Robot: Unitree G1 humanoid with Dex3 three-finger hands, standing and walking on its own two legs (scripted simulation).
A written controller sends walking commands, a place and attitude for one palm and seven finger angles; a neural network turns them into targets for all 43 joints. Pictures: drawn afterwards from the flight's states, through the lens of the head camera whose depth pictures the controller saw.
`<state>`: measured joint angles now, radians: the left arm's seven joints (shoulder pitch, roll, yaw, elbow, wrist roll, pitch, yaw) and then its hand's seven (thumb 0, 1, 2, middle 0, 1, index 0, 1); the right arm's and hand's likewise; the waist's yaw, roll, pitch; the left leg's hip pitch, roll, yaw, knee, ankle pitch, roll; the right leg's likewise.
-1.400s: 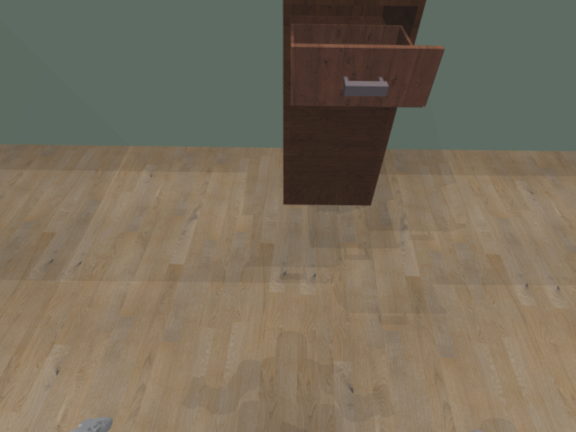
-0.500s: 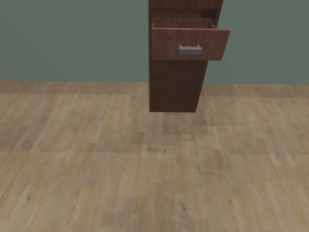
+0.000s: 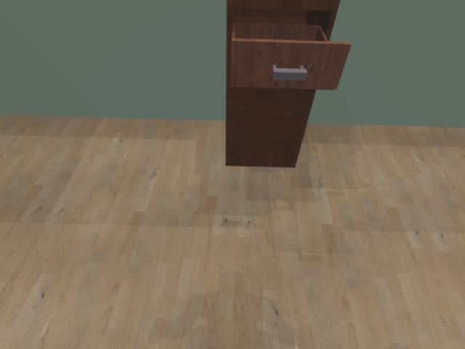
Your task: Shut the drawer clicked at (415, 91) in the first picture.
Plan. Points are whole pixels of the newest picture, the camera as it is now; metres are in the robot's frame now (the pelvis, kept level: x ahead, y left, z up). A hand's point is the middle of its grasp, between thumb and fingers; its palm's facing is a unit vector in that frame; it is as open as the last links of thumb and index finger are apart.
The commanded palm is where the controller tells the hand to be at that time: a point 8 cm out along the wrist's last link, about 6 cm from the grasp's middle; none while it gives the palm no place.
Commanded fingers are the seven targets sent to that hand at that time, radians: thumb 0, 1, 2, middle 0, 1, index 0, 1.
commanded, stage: look at it before walking up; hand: left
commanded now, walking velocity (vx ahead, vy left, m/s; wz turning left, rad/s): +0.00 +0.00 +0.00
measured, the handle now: (288, 71) +0.94 -0.13 +0.02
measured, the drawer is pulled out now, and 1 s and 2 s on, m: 0.30 0.30 0.30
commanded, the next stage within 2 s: walk to a spot facing it in 0.04 s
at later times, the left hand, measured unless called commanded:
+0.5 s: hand out of the picture +0.07 +0.21 -0.18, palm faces -0.12 -0.96 -0.27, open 7.4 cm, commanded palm none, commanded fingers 0.00 0.90 0.90 -0.20 -0.30 -0.20 -0.30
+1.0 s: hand out of the picture +0.08 +0.20 -0.17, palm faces -0.26 -0.94 -0.23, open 7.4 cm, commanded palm none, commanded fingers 0.00 0.90 0.90 -0.20 -0.30 -0.20 -0.30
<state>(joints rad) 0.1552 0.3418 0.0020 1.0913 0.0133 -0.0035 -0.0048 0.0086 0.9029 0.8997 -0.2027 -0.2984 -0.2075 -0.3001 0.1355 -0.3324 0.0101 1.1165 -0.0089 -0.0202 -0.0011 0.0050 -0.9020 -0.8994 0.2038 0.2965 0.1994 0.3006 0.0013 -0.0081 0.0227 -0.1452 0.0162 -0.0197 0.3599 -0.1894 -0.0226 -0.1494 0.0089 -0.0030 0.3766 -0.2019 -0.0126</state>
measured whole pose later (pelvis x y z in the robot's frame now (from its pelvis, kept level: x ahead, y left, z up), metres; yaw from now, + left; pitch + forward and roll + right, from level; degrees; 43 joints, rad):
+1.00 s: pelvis +0.00 +0.01 -0.01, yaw -23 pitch +3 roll +0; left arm 0.35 0.23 0.08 0.92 0.03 0.03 -0.01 0.01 0.90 0.90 -0.20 -0.30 -0.21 -0.30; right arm 0.18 -0.23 -0.05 0.90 -0.01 -0.01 -0.01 0.01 -0.90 -0.90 0.20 0.30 0.20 0.30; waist 0.07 -0.03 -0.02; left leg -0.25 0.00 0.00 0.53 -0.39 -0.02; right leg -0.33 0.12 0.20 0.47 -0.18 -0.04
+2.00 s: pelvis +0.27 -0.18 +0.00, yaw -52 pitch +0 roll -1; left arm 0.30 0.22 0.10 1.00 0.04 0.02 -0.03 0.01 0.91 0.90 -0.20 -0.30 -0.20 -0.30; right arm 0.32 -0.13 -0.04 0.97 -0.03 -0.10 -0.02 -0.01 -0.94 -0.90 0.20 0.30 0.20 0.30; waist 0.01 -0.06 -0.02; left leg -0.17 0.08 0.23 0.45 -0.28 0.02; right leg -0.55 -0.03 -0.02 1.17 -0.24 -0.02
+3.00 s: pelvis +0.37 -0.39 -0.01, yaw -43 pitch +1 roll -1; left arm 0.22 0.25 0.10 0.95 0.02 0.05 0.01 0.01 0.91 0.90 -0.20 -0.30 -0.20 -0.30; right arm 0.21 -0.18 -0.05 0.93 -0.02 0.01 -0.01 0.00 -0.91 -0.90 0.20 0.30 0.20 0.30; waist -0.01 -0.02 0.06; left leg -0.32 0.03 0.06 0.54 -0.24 0.02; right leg -0.50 -0.08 -0.05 1.08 -0.42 0.07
